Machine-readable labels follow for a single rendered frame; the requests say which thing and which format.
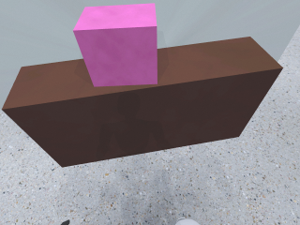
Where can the pedestal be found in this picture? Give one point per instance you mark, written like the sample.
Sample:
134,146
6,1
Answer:
205,92

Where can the carton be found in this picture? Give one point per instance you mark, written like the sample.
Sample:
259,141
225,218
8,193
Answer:
119,44

